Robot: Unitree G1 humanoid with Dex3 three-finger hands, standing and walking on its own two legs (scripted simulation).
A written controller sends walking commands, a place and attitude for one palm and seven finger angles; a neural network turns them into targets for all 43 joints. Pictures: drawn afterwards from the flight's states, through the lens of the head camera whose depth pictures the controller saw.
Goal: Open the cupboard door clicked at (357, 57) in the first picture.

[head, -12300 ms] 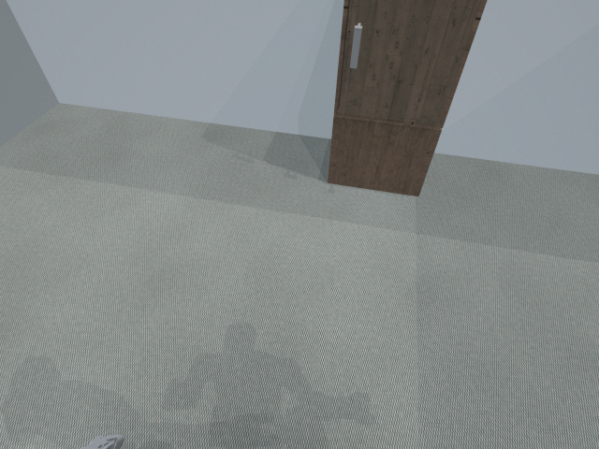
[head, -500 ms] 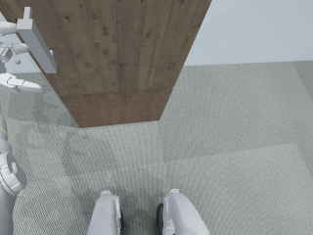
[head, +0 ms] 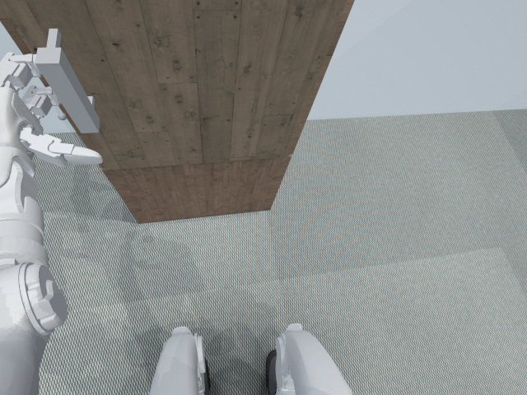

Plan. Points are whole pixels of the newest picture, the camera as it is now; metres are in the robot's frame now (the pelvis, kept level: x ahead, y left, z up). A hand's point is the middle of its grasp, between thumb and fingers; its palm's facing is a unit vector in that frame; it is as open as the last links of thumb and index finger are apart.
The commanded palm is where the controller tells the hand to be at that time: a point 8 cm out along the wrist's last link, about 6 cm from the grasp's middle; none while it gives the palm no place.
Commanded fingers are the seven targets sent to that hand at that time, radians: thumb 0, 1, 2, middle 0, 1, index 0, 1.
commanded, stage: slide the fingers in behind the handle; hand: left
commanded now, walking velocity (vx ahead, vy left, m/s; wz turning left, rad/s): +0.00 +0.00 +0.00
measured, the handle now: (73, 84) +0.55 +0.25 +0.05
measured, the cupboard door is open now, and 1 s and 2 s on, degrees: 0 0 3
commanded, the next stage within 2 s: close the thumb around the handle in 0.84 s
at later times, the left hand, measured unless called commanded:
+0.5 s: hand (89, 112) +0.50 +0.22 +0.05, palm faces +0.09 -1.00 -0.01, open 14.0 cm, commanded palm +0.48 +0.26 +0.05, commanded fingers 0.00 -0.50 0.30 -0.30 -1.20 -0.30 -1.20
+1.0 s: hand (84, 116) +0.50 +0.23 +0.05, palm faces +0.10 -1.00 -0.01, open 14.0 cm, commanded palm +0.48 +0.26 +0.05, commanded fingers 0.00 -0.28 0.40 -0.32 -1.22 -0.32 -1.22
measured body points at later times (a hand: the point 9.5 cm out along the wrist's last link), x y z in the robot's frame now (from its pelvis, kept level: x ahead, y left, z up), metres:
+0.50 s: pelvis +0.00 +0.00 +0.00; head +0.15 +0.03 +0.42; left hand +0.49 +0.27 +0.05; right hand +0.02 -0.27 -0.11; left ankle +0.03 +0.10 -0.63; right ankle +0.02 -0.13 -0.63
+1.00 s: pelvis +0.00 +0.00 +0.00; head +0.15 +0.03 +0.42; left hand +0.48 +0.28 +0.06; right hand +0.03 -0.27 -0.11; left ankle +0.03 +0.10 -0.63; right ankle +0.02 -0.13 -0.63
